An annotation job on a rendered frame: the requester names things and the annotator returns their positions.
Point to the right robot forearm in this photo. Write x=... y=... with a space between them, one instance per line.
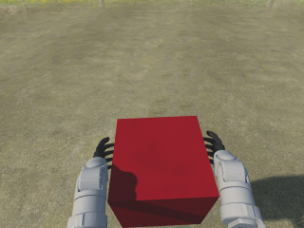
x=238 y=208

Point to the left robot forearm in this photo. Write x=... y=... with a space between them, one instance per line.
x=90 y=196

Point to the carton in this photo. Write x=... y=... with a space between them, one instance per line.
x=161 y=174

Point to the right robot hand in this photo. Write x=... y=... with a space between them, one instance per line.
x=216 y=144

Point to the left robot hand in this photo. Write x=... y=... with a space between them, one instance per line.
x=100 y=150

